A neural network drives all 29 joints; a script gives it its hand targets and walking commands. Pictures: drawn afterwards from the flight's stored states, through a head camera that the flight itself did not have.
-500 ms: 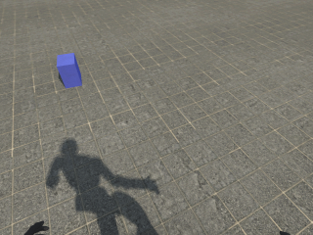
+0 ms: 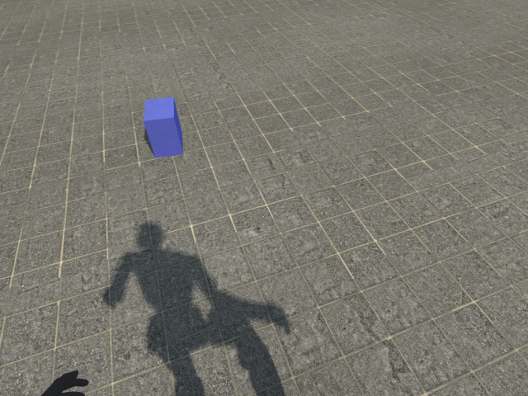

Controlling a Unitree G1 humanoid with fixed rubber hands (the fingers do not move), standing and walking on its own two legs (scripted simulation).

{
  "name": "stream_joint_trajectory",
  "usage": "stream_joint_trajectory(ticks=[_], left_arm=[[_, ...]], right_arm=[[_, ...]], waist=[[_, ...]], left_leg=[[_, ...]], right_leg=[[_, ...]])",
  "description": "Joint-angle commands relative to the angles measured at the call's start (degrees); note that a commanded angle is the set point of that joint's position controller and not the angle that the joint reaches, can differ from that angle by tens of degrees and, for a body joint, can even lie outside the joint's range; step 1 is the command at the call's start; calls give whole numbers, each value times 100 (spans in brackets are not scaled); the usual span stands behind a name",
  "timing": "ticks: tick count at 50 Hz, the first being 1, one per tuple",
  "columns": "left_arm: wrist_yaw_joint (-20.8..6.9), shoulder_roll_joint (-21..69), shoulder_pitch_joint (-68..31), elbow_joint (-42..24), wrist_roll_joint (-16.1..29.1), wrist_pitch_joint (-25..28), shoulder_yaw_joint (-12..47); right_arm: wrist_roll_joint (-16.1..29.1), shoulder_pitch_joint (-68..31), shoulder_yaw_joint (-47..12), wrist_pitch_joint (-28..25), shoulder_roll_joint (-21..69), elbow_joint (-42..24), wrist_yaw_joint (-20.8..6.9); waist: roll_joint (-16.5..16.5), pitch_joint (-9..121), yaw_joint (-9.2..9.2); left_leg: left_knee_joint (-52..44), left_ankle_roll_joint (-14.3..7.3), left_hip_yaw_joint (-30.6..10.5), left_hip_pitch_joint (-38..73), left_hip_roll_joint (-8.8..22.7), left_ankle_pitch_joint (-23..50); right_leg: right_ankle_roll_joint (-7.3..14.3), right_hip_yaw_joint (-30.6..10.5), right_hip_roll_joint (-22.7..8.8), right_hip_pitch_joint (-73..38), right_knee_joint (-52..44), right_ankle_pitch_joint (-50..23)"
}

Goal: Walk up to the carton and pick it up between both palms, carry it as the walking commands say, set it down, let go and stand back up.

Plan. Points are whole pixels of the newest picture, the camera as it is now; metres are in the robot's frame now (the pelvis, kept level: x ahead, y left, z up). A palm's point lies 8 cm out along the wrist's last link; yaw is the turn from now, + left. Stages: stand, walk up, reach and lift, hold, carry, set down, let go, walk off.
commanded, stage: walk up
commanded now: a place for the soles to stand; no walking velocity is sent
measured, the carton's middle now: (164, 127) +1.75 +0.54 -0.64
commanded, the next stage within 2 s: none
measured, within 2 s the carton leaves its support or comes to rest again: neither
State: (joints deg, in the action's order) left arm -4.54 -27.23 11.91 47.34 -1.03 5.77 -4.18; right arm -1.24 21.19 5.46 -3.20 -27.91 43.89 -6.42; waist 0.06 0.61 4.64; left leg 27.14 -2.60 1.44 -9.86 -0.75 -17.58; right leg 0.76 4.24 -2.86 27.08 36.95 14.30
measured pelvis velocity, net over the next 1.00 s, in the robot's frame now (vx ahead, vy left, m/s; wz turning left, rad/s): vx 0.51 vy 0.09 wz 0.27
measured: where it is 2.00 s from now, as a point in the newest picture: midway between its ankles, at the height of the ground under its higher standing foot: (199, 246)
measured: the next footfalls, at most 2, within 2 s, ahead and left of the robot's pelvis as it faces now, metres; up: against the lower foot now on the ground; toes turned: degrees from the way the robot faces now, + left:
right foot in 0.04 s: +0.17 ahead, -0.11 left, +0.00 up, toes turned -3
left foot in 0.46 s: +0.36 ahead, +0.20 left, +0.00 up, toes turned +16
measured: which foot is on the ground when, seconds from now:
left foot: down 0.00-0.04, up 0.06-0.44, down 0.46-0.86, up 0.88-1.00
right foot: up 0.00-0.02, down 0.04-0.48, up 0.50-0.84, down 0.86-1.00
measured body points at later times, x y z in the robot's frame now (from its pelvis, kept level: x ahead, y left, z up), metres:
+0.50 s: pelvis +0.25 +0.07 -0.02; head +0.28 +0.07 +0.43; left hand +0.18 +0.43 -0.09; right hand +0.55 -0.18 -0.06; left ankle +0.33 +0.19 -0.74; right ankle +0.14 -0.10 -0.70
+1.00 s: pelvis +0.51 +0.09 -0.01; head +0.53 +0.07 +0.44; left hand +0.55 +0.47 -0.06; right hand +0.68 -0.21 -0.12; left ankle +0.45 +0.22 -0.68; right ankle +0.60 +0.01 -0.74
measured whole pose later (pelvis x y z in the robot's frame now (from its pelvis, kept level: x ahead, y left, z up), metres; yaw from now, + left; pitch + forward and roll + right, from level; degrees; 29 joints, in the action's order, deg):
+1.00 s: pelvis +0.51 +0.09 -0.01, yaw +16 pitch -1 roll -1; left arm -2.6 -28.0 13.0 43.1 -0.1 7.0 -4.7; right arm -0.4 16.7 3.4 -4.3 -28.5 46.1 -3.2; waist -4.4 -2.2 1.0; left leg 62.7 -1.6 -0.9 -26.3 3.0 -21.7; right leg 2.6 7.3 -1.6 20.5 33.1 11.9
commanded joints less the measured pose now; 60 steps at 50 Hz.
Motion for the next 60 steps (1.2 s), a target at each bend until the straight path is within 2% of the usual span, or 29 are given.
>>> stream_joint_trajectory(ticks=[1,2,3,4,5,6,7,10,15,19,21,23,24,25,26,28,30,33,37,40,42,43,44,45,46,48,50,53,60], left_arm=[[53,-1098,320,-212,1,137,-402],[120,-1214,863,-100,-10,181,-464],[226,-1534,1677,-20,-55,256,-573],[301,-2100,1676,-201,-103,315,-663],[324,-2015,1012,-424,18,319,-617],[324,-1827,697,-518,76,320,-569],[334,-1629,613,-546,87,346,-493],[309,-1474,683,-502,25,396,-411],[280,-1528,765,-574,8,371,-404],[289,-1733,911,-525,33,245,-410],[336,-1829,855,-513,86,165,-389],[370,-1437,1040,-573,200,75,-168],[387,-959,1140,-850,262,109,27],[390,-1158,1017,-960,202,134,-21],[404,-1515,807,-852,204,116,-109],[337,-1344,1044,-638,173,152,-113],[227,-1176,1287,-415,103,86,-110],[107,-1094,699,-522,39,22,-125],[-33,-995,68,-511,9,56,-199],[-55,-963,109,-383,29,51,-300],[16,-1047,609,-240,13,66,-388],[102,-1294,1434,-81,-9,125,-493],[212,-1872,1844,-194,-25,170,-615],[254,-2090,1468,-363,68,159,-641],[253,-1873,1064,-459,145,133,-597],[262,-1541,691,-558,142,147,-459],[241,-1400,548,-602,85,174,-385],[181,-1484,642,-651,57,211,-386],[141,-1634,670,-624,58,168,-357]], right_arm=[[14,-901,287,-87,-1249,-612,48],[-25,-841,192,-72,-1029,-647,63],[-46,-869,69,-100,-693,-751,86],[-5,-725,19,-135,-602,-831,128],[41,-677,153,-109,-1238,-609,183],[60,-550,208,-142,-1375,-442,174],[35,-568,181,-152,-1239,-373,155],[17,-779,166,-97,-1029,-283,4],[106,-1693,58,-25,-681,-499,-198],[121,-2205,65,11,-655,-573,-247],[46,-1944,121,30,-736,-486,-203],[-159,-676,346,-2,-1140,-124,-38],[-211,84,548,-37,-1735,-68,110],[78,-18,569,-84,-2018,-195,220],[301,-321,521,-116,-1776,-265,251],[284,-793,330,-157,-1290,-369,269],[189,-994,236,-238,-1182,-417,259],[117,-756,252,-314,-1267,-424,229],[137,-835,247,-318,-1333,-419,205],[133,-933,207,-265,-1326,-369,248],[99,-863,125,-248,-1150,-353,306],[74,-710,22,-254,-860,-395,328],[86,-396,-110,-273,-473,-560,340],[143,-395,13,-230,-1084,-396,414],[167,-388,96,-213,-1361,-261,431],[111,-432,67,-203,-1183,-187,382],[41,-243,68,-156,-1036,-19,264],[9,-614,68,-96,-849,-101,120],[116,-1373,104,-121,-726,-263,-6]], waist=[[-366,-55,-709],[70,63,-955],[1108,283,-1379],[1618,233,-1266],[397,-92,-902],[142,-95,-710],[199,-167,-653],[532,-366,-598],[645,-433,-685],[664,-322,-746],[644,-171,-540],[-187,688,72],[-1422,1430,430],[-1158,1291,263],[-177,971,128],[-381,338,-261],[-758,203,-449],[-829,-145,-282],[-846,-411,-262],[-752,-377,-470],[-290,-97,-820],[643,357,-1215],[1884,808,-1259],[1045,759,-1113],[470,506,-937],[441,41,-705],[656,-117,-549],[790,-260,-615],[664,-381,-631]], left_leg=[[-681,-853,-1152,-1510,1078,-1661],[238,-723,-896,-2153,816,-1604],[2070,-493,-462,-3101,251,-1227],[3696,-208,-547,-4136,-421,-1193],[4144,-128,-1305,-4080,69,-637],[4026,-79,-1283,-3777,340,-210],[3789,29,-1220,-3595,531,18],[2953,307,-880,-3034,626,230],[1415,272,-185,-2373,577,932],[621,88,273,-1509,367,1035],[346,-48,499,-892,103,689],[137,-448,281,1331,-45,187],[-112,-1031,-2085,2868,1357,-893],[-962,-1449,-4033,2653,2325,-955],[-824,-1428,-3244,2089,2269,-445],[-873,-1252,-2091,885,1778,768],[-845,-1166,-1240,21,1343,1418],[-1195,-1326,-1195,-225,1423,560],[-1348,-1056,-895,-656,1279,-145],[-1028,-910,-782,-998,1313,-243],[172,-708,-412,-1409,1095,628],[2034,-515,45,-1973,654,1044],[3924,-130,220,-3330,-34,-1059],[4525,-106,-617,-3600,31,-1128],[4607,-84,-775,-3482,386,-663],[3876,78,-704,-3245,780,-366],[3065,240,-435,-2579,770,-240],[2123,306,-133,-2263,743,67],[611,190,275,-1090,471,882]], right_leg=[[135,142,167,-1725,-541,-325],[232,50,178,-2676,-729,86],[371,-1132,-638,-3611,-1340,1327],[941,-4401,-2460,-3484,-2841,3760],[1161,-4432,-2555,-2962,-2898,3847],[1217,-3592,-2274,-2707,-2640,3114],[1145,-2777,-2029,-2411,-2611,2307],[1089,-1290,-1619,-1837,-2767,759],[950,-1,-1275,-1803,-2643,-373],[923,286,-1418,-1828,-2489,-787],[894,455,-1482,-1848,-1836,-1586],[627,867,-988,-922,698,-2152],[232,868,-448,855,2843,-500],[133,-17,76,1921,3534,1293],[201,-621,-383,1776,3547,877],[115,-629,-658,1304,2877,603],[9,-512,-620,520,2117,473],[-90,-313,-591,661,1239,208],[23,-131,-392,95,55,-843],[141,-20,-156,-816,-235,-1000],[319,41,67,-2065,-471,-440],[461,-412,-131,-3286,-852,213],[972,-3476,-2044,-4031,-1870,1720],[1393,-4283,-2303,-3674,-2235,2372],[1539,-3621,-2080,-3244,-2121,2312],[1387,-2464,-1757,-2222,-2280,1627],[1303,-1514,-1423,-1406,-2334,843],[1372,-1134,-1380,-1137,-2496,979],[1031,-750,-1292,-999,-2325,899]])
